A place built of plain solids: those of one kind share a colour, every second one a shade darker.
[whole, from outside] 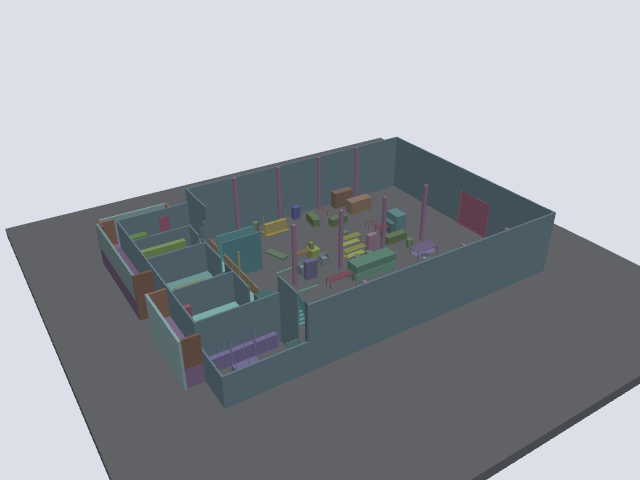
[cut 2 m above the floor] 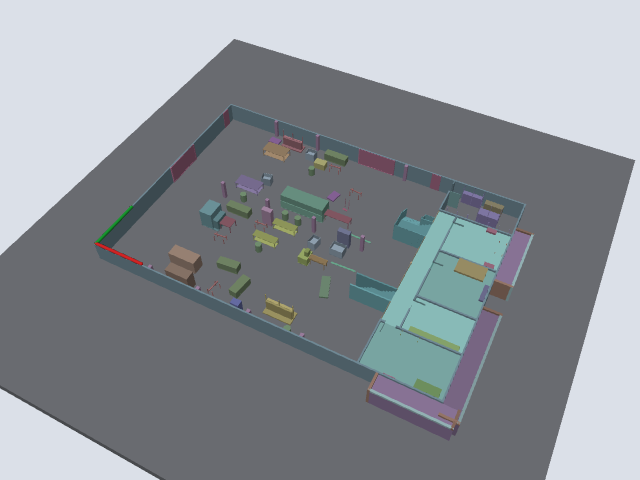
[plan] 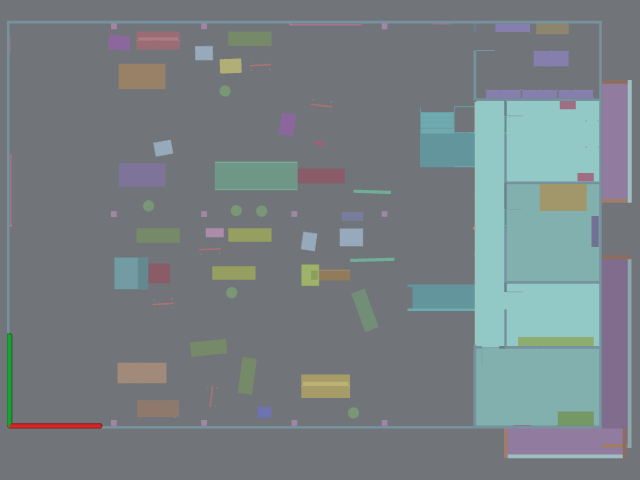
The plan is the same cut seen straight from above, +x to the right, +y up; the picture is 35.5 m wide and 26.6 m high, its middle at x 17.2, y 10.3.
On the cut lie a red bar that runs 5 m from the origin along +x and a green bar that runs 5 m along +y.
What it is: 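A small joinery factory in a shed of 32.7 x 22.3 m, halls 6.2 m to the eaves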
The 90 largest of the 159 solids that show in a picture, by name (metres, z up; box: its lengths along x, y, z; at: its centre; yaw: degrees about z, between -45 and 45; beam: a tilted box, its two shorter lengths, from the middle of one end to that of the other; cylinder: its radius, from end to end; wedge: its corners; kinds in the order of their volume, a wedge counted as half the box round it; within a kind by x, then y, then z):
{
 "level_1": {"box": [1.7, 13.72, 1.85], "at": [26.63, 11.21, 0.88]},
 "level_2": {"box": [6.89, 4.35, 1.85], "at": [29.23, 2.17, 0.88]},
 "level_3": {"box": [5.19, 3.6, 1.85], "at": [30.07, 6.15, 0.88]},
 "level_4": {"box": [5.19, 5.52, 1.85], "at": [30.07, 10.71, 0.88]},
 "level_5": {"box": [5.19, 4.6, 1.85], "at": [30.07, 15.77, 0.88]},
 "wall_1": {"box": [0.15, 22.6, 6.22], "at": [-0.07, 11.15, 3.06]},
 "wall_2": {"box": [26.08, 0.15, 6.22], "at": [12.89, -0.07, 3.06]},
 "wall_3": {"box": [26.08, 0.15, 6.22], "at": [12.89, 22.38, 3.06]},
 "wall_4": {"box": [0.15, 4.35, 6.22], "at": [25.78, 2.17, 3.06]},
 "wall_5": {"box": [0.15, 2.73, 6.22], "at": [25.78, 19.44, 3.06]},
 "wall_6": {"box": [1.7, 0.15, 4.75], "at": [26.63, 18.07, 2.33]},
 "wall_7": {"box": [0.15, 2.12, 4.75], "at": [27.48, 5.41, 2.33]},
 "wall_8": {"box": [0.15, 3.17, 4.75], "at": [27.48, 9.54, 2.33]},
 "wall_9": {"box": [0.15, 1.5, 4.75], "at": [27.48, 12.72, 2.33]},
 "wall_10": {"box": [0.15, 2.75, 4.75], "at": [27.48, 14.85, 2.33]},
 "wall_11": {"box": [0.15, 0.9, 4.75], "at": [27.48, 17.62, 2.33]},
 "wall_12": {"box": [7.19, 0.15, 4.75], "at": [29.23, -0.07, 2.33]},
 "wall_13": {"box": [7.19, 0.15, 2.95], "at": [29.23, 22.38, 1.43]},
 "wall_14": {"box": [5.19, 0.15, 4.75], "at": [30.07, 4.35, 2.33]},
 "wall_15": {"box": [5.19, 0.15, 4.75], "at": [30.07, 7.95, 2.33]},
 "wall_16": {"box": [5.19, 0.15, 4.75], "at": [30.07, 13.47, 2.33]},
 "wall_17": {"box": [5.19, 0.15, 4.75], "at": [30.07, 18.07, 2.33]},
 "wall_18": {"box": [0.15, 4.65, 4.75], "at": [32.74, 2.17, 2.33]},
 "wall_19": {"box": [0.15, 3.9, 4.75], "at": [32.74, 6.15, 2.33]},
 "wall_20": {"box": [0.15, 5.82, 4.75], "at": [32.74, 10.71, 2.33]},
 "wall_21": {"box": [0.15, 4.9, 4.75], "at": [32.74, 15.77, 2.33]},
 "wall_22": {"box": [0.15, 4.53, 2.95], "at": [32.74, 20.18, 1.43]},
 "street_1": {"box": [6.8, 1.65, 1.85], "at": [30.79, -0.97, 0.88]},
 "street_2": {"box": [1.65, 10.68, 1.85], "at": [33.65, 4.11, 0.88]},
 "street_3": {"box": [1.65, 6.8, 1.85], "at": [33.65, 15.77, 0.88]},
 "yard_wall_1": {"box": [6.8, 0.22, 4.45], "at": [30.79, -1.69, 2.17]},
 "yard_wall_2": {"box": [0.22, 10.68, 4.45], "at": [34.36, 4.11, 2.17]},
 "yard_wall_3": {"box": [0.22, 6.8, 4.45], "at": [34.36, 15.77, 2.17]},
 "flightparts_1": {"box": [1.82, 1.82, 0.95], "at": [23.71, 15.3, 0.42]},
 "flightparts_2": {"box": [3.73, 0.14, 4.05], "at": [23.91, 6.43, 1.98]},
 "flightparts_3": {"box": [3.73, 0.14, 4.05], "at": [23.91, 7.77, 1.98]},
 "flightparts_4": {"box": [1.14, 1.42, 0.95], "at": [24.05, 7.1, 0.42]},
 "flightparts_5": {"box": [0.31, 1.82, 1.13], "at": [24.76, 15.3, 0.52]},
 "flightparts_6": {"box": [0.31, 1.82, 1.31], "at": [25.05, 15.3, 0.6]},
 "flightparts_7": {"box": [0.31, 1.42, 1.49], "at": [25.34, 7.1, 0.69]},
 "flightparts_8": {"box": [0.31, 1.82, 1.49], "at": [25.34, 15.3, 0.69]},
 "flightparts_9": {"box": [0.31, 1.42, 1.67], "at": [25.63, 7.1, 0.79]},
 "flightparts_10": {"box": [0.31, 1.82, 1.67], "at": [25.63, 15.3, 0.79]},
 "four_sider_1": {"box": [4.54, 1.54, 0.85], "at": [13.67, 13.85, 0.47]},
 "four_sider_2": {"box": [4.54, 1.44, 0.75], "at": [13.67, 13.85, 1.26]},
 "yard_cheek_1": {"box": [0.22, 1.65, 4.45], "at": [27.5, -0.97, 2.17]},
 "yard_cheek_2": {"box": [1.65, 0.22, 4.45], "at": [33.65, -1.12, 2.17]},
 "yard_cheek_3": {"box": [1.65, 0.22, 4.45], "at": [33.65, 9.34, 2.17]},
 "yard_cheek_4": {"box": [1.65, 0.22, 4.45], "at": [33.65, 12.48, 2.17]},
 "yard_cheek_5": {"box": [1.65, 0.22, 4.45], "at": [33.65, 19.06, 2.17]},
 "yard_cheek_6": {"box": [0.22, 1.65, 4.45], "at": [34.08, -0.97, 2.17]},
 "finished_stack_1": {"box": [2.72, 1.13, 1.43], "at": [7.34, 2.93, 0.79]},
 "finished_stack_2": {"box": [2.32, 0.93, 1.82], "at": [8.23, 0.95, 0.99]},
 "cubicles_1": {"box": [2.6, 1.5, 2.05], "at": [30.68, 12.65, 2.77]},
 "column_1": {"box": [0.32, 0.32, 6.22], "at": [5.78, 0.16, 3.06]},
 "column_2": {"box": [0.32, 0.32, 6.22], "at": [5.78, 11.74, 3.06]},
 "column_3": {"box": [0.32, 0.32, 6.22], "at": [5.78, 22.14, 3.06]},
 "column_4": {"box": [0.32, 0.32, 6.22], "at": [10.78, 0.16, 3.06]},
 "column_5": {"box": [0.32, 0.32, 6.22], "at": [10.78, 11.74, 3.06]},
 "column_6": {"box": [0.32, 0.32, 6.22], "at": [10.78, 22.14, 3.06]},
 "column_7": {"box": [0.32, 0.32, 6.22], "at": [15.78, 0.16, 3.06]},
 "column_8": {"box": [0.32, 0.32, 6.22], "at": [15.78, 11.74, 3.06]},
 "column_9": {"box": [0.32, 0.32, 6.22], "at": [20.78, 0.16, 3.06]},
 "column_10": {"box": [0.32, 0.32, 6.22], "at": [20.78, 11.74, 3.06]},
 "column_11": {"box": [0.32, 0.32, 6.22], "at": [20.78, 22.14, 3.06]},
 "shelving_1": {"box": [1.92, 0.46, 1.3], "at": [27.37, 18.39, 0.6]},
 "shelving_2": {"box": [1.92, 0.46, 1.3], "at": [27.88, 22.05, 0.6]},
 "shelving_3": {"box": [1.92, 0.46, 1.3], "at": [29.37, 18.39, 0.6]},
 "shelving_4": {"box": [1.92, 0.86, 1.3], "at": [30.01, 20.35, 0.6]},
 "shelving_5": {"box": [1.92, 0.46, 1.3], "at": [31.37, 18.39, 0.6]},
 "wide_belt_sander_1": {"box": [1.29, 1.74, 1.86], "at": [6.46, 8.45, 0.97]},
 "wide_belt_sander_2": {"box": [0.55, 1.39, 1.12], "at": [7.38, 8.45, 0.6]},
 "timber_trolley_1": {"box": [2.4, 0.8, 0.68], "at": [8.23, 10.55, 0.56]},
 "timber_trolley_2": {"box": [2.0, 0.8, 0.68], "at": [11.03, 4.32, 0.56], "yaw": 5.8},
 "timber_trolley_3": {"box": [0.8, 2.0, 0.68], "at": [13.17, 2.77, 0.56], "yaw": -7.7},
 "timber_trolley_4": {"box": [2.4, 0.8, 0.68], "at": [13.32, 21.45, 0.56]},
 "lockers_1": {"box": [1.8, 0.5, 1.85], "at": [29.07, 4.67, 2.67]},
 "lockers_2": {"box": [2.4, 0.5, 1.85], "at": [31.17, 4.67, 2.67]},
 "reception_desk_1": {"box": [2.0, 0.8, 1.15], "at": [31.37, 0.4, 2.33]},
 "outdoor_1": {"box": [0.05, 3.8, 3.85], "at": [0.05, 13.04, 1.88]},
 "outdoor_2": {"box": [3.8, 0.05, 3.85], "at": [17.51, 22.25, 1.88]},
 "sheet_rack_1": {"box": [2.7, 1.3, 0.19], "at": [17.51, 2.2, 0.04]},
 "sheet_rack_2": {"box": [2.5, 0.23, 1.1], "at": [17.51, 2.33, 0.69]},
 "cutter_cabinet_1": {"box": [1.2, 0.5, 1.95], "at": [19.0, 11.6, 0.93]},
 "counter_1": {"box": [1.8, 0.6, 1.05], "at": [30.08, 22.0, 0.47]},
 "tool_cabinet_1": {"box": [1.0, 0.5, 1.95], "at": [11.37, 10.7, 0.93]},
 "crosscut_saw_1": {"box": [0.94, 1.14, 0.79], "at": [16.66, 8.35, 0.43]},
 "cabinet_1": {"box": [0.9, 0.46, 1.95], "at": [30.93, 17.77, 2.73]},
 "pallet_stack_1": {"box": [1.2, 0.8, 0.77], "at": [12.25, 19.94, 0.34], "yaw": 2.2},
 "control_desk_1": {"box": [0.8, 0.6, 1.45], "at": [14.12, 0.75, 0.68]}
}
